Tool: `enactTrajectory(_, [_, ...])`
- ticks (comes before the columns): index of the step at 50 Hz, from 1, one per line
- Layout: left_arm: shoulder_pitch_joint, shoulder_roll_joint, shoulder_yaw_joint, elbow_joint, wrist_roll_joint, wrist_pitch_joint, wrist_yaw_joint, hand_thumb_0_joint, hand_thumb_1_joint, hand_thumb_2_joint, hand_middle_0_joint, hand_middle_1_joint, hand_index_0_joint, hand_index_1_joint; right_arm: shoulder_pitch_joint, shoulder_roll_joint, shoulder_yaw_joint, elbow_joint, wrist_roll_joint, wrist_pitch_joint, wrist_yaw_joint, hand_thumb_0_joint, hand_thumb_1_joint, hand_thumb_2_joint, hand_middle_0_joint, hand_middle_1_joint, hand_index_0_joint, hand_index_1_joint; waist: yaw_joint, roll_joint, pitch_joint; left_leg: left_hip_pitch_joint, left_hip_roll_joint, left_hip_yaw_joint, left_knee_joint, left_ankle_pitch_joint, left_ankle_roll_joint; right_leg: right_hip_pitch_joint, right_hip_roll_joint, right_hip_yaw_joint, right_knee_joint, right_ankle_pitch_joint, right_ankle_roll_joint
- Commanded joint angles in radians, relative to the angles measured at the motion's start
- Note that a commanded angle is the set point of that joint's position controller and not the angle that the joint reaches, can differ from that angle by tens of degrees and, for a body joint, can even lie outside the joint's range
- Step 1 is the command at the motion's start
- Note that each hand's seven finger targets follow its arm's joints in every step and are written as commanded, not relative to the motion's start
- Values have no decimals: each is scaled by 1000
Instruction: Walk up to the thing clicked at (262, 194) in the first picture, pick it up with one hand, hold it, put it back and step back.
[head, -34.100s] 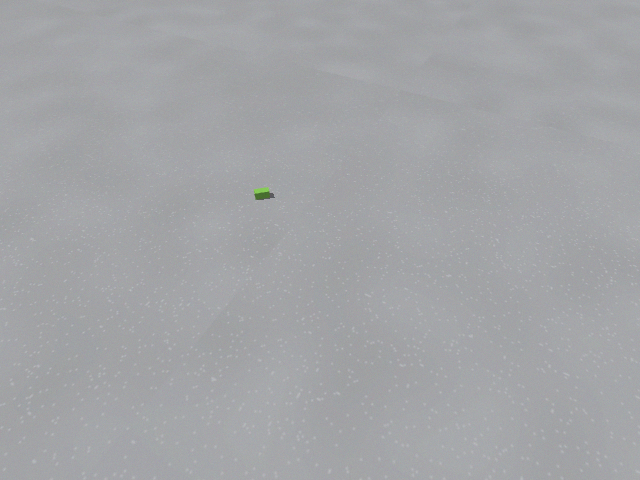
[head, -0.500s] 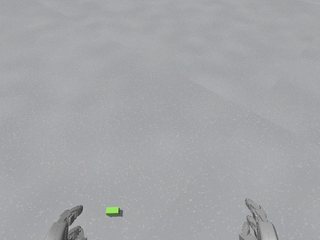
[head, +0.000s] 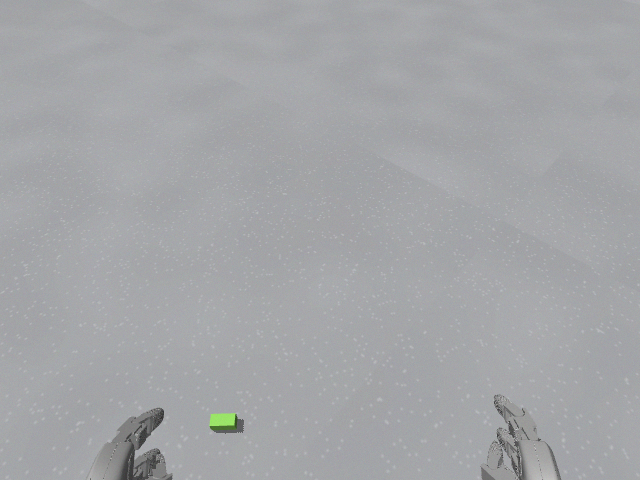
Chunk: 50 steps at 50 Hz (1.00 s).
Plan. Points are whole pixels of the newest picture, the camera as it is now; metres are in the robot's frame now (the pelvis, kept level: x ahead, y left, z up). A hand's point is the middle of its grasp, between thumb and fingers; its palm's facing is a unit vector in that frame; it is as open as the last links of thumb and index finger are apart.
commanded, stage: home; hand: left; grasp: from above
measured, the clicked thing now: (223, 421) +0.43 +0.26 -0.70
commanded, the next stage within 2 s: stand in 0.12 s
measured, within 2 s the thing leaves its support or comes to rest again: neither
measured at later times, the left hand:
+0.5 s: hand out of the picture +0.12 +0.24 -0.10, palm faces +0.02 -0.94 -0.34, open 7.4 cm
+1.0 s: hand out of the picture +0.03 +0.25 -0.10, palm faces +0.03 -0.94 -0.33, open 7.4 cm
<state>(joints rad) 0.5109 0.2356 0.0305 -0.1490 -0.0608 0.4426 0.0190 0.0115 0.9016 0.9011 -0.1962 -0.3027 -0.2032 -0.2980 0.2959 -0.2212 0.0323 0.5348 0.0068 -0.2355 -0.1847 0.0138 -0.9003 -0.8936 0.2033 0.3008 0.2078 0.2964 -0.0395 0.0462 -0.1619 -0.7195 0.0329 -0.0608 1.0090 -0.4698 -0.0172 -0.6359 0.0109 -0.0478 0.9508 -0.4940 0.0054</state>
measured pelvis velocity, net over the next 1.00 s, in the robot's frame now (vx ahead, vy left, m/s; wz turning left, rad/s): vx -0.02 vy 0.01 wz -0.01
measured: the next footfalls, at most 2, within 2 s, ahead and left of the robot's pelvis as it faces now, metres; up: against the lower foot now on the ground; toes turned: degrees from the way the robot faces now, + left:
none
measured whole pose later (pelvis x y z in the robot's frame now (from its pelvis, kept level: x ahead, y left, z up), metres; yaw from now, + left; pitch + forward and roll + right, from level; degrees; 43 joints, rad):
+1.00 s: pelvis -0.02 +0.01 +0.06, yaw -1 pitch -5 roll +0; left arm 0.20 0.28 0.04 1.10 0.03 0.00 0.03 0.01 0.90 0.90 -0.20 -0.30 -0.21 -0.30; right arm 0.16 -0.28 -0.03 1.10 -0.03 0.00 -0.02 0.01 -0.90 -0.89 0.20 0.30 0.21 0.30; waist 0.02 0.02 0.06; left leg -0.15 0.00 0.00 0.40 -0.18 0.00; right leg -0.11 -0.03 0.00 0.40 -0.22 0.03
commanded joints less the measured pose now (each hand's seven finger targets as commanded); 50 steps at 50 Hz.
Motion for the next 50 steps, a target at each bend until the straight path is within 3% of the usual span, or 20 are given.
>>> enactTrajectory(1, [-6, 102, 56, -177, 7, -40, 10, 0, 900, 900, -200, -300, -200, -300, -62, -131, -55, -158, -1, -59, -15, 0, -900, -900, 200, 300, 200, 300, -6, -8, -96, 155, -30, 24, -139, 246, 36, 31, 17, -6, -159, 252, -4])
enactTrajectory(2, [-11, 78, 39, -172, 6, -41, 7, 0, 900, 900, -200, -300, -200, -299, -57, -121, -53, -149, -3, -58, -12, 0, -900, -900, 200, 300, 200, 300, -7, 5, -98, 154, -28, 20, -144, 248, 32, 26, 20, -10, -151, 247, -7])
enactTrajectory(5, [-12, 86, 54, -155, 8, -37, 8, 0, 900, 900, -200, -300, -200, -300, -67, -120, -54, -158, 0, -56, -13, 0, -900, -900, 200, 300, 200, 300, -1, -2, -72, 137, -29, 17, -150, 217, 33, 13, 19, -12, -161, 219, -5])
enactTrajectory(7, [-40, 128, 80, -201, 10, -46, 12, 0, 900, 900, -200, -300, -200, -299, -68, -126, -55, -158, 0, -54, -13, 0, -900, -900, 200, 300, 200, 300, 2, 5, -72, 136, -31, 19, -154, 200, 34, 18, 18, -10, -164, 206, -5])
enactTrajectory(9, [-27, 108, 68, -191, 11, -50, 13, 0, 900, 900, -200, -299, -200, -299, -63, -118, -53, -161, 0, -54, -13, 0, -900, -900, 200, 300, 200, 300, 0, -7, -82, 137, -31, 20, -146, 212, 35, 22, 17, -10, -160, 219, -5])
enactTrajectory(10, [9, 65, 35, -137, 12, -42, 10, 0, 900, 900, -200, -299, -200, -299, -60, -113, -51, -154, 1, -53, -12, 0, -900, -900, 200, 300, 200, 300, -5, -12, -68, 140, -30, 20, -150, 211, 34, 14, 19, -10, -158, 216, -7])
enactTrajectory(11, [-316, 178, 53, 214, 130, -254, 47, 0, 900, 900, -200, -300, -200, -300, -129, -222, -91, 99, -118, 54, 47, 0, -901, -899, 200, 299, 200, 299, 75, -46, 145, 171, 22, -26, -238, 398, 77, 197, -57, 71, -193, 235, -50])
enactTrajectory(12, [-209, 201, 78, 347, 129, -324, 43, 0, 900, 900, -200, -300, -200, -301, -145, -231, -114, 100, -117, 96, 80, 0, -900, -900, 200, 300, 200, 300, 77, -99, 71, 239, 7, 15, -221, 404, 86, 224, -78, 131, -238, 259, -77])
enactTrajectory(13, [-202, 211, 75, 397, 133, -358, 39, 0, 900, 900, -200, -300, -200, -301, -140, -229, -111, 92, -117, 114, 99, 0, -900, -900, 200, 300, 200, 300, 57, -122, 42, 284, -1, 24, -216, 425, 86, 223, -87, 148, -246, 311, -90])
enactTrajectory(14, [-232, 205, 67, 428, 133, -376, 31, 0, 900, 900, -200, -300, -200, -301, -114, -228, -104, 95, -122, 127, 111, 0, -900, -900, 200, 300, 200, 300, 35, -75, 32, 291, 3, 0, -240, 414, 86, 214, -72, 148, -242, 335, -82])
enactTrajectory(16, [-276, 205, 57, 506, 122, -403, 24, 0, 900, 900, -200, -300, -200, -301, -111, -200, -96, 137, -74, 138, 144, 0, -900, -900, 200, 300, 200, 300, 52, -34, 1, 343, 0, -6, -291, 362, 89, 295, -91, 137, -238, 340, -63])
enactTrajectory(17, [-271, 200, 60, 543, 116, -405, 22, 0, 900, 900, -200, -300, -200, -301, -133, -206, -104, 152, -65, 143, 152, 0, -900, -900, 200, 300, 200, 300, 69, -68, 14, 376, 1, 4, -298, 361, 84, 277, -93, 140, -259, 332, -60])
enactTrajectory(19, [-287, 195, 63, 628, 107, -412, 24, 0, 900, 900, -200, -300, -200, -301, -162, -208, -111, 177, -53, 152, 160, 0, -900, -900, 200, 300, 200, 300, 74, -73, 6, 404, 5, -12, -312, 377, 77, 284, -91, 132, -286, 334, -53])
enactTrajectory(20, [-314, 195, 62, 665, 103, -417, 26, 0, 900, 900, -200, -300, -200, -301, -155, -207, -112, 196, -53, 158, 161, 0, -900, -900, 200, 300, 200, 300, 67, -51, 21, 400, 14, -25, -345, 341, 78, 294, -92, 127, -291, 311, -45])
enactTrajectory(23, [-306, 187, 60, 773, 106, -434, 28, 0, 900, 900, -200, -300, -200, -301, -172, -212, -115, 246, -58, 170, 163, 0, -900, -900, 200, 300, 200, 300, 73, -12, 28, 443, 35, -51, -397, 379, 82, 341, -87, 107, -318, 344, -33])
enactTrajectory(25, [-332, 193, 60, 827, 105, -442, 28, 0, 900, 900, -200, -300, -200, -301, -161, -211, -114, 274, -58, 179, 160, 0, -900, -900, 200, 300, 200, 300, 61, -25, 57, 441, 33, -45, -430, 382, 77, 365, -90, 111, -348, 359, -33])
enactTrajectory(31, [-339, 199, 53, 977, 96, -450, 26, 0, 900, 900, -200, -300, -200, -301, -168, -229, -110, 356, -52, 202, 152, 0, -900, -900, 200, 300, 200, 300, 53, -21, 164, 448, 49, -75, -582, 207, 68, 401, -88, 115, -477, 264, -31])
enactTrajectory(36, [-334, 207, 48, 1071, 94, -456, 23, 0, 900, 900, -200, -300, -200, -301, -170, -244, -110, 416, -45, 206, 152, 0, -900, -900, 200, 300, 200, 300, 55, -5, 199, 489, 57, -86, -668, 168, 55, 440, -90, 111, -542, 269, -23])
enactTrajectory(40, [-340, 220, 46, 1122, 94, -464, 25, 0, 900, 900, -200, -300, -200, -301, -174, -243, -109, 450, -37, 207, 151, 0, -900, -900, 200, 300, 200, 300, 52, -41, 170, 559, 53, -59, -657, 293, 49, 477, -111, 121, -590, 325, -20])
enactTrajectory(50, [-357, 229, 36, 1200, 93, -461, 23, 0, 900, 900, -200, -300, -200, -301, -187, -251, -101, 510, -33, 211, 154, 0, -900, -900, 200, 300, 200, 300, 55, -37, 203, 571, 61, -56, -718, 277, 39, 500, -117, 123, -649, 317, -13])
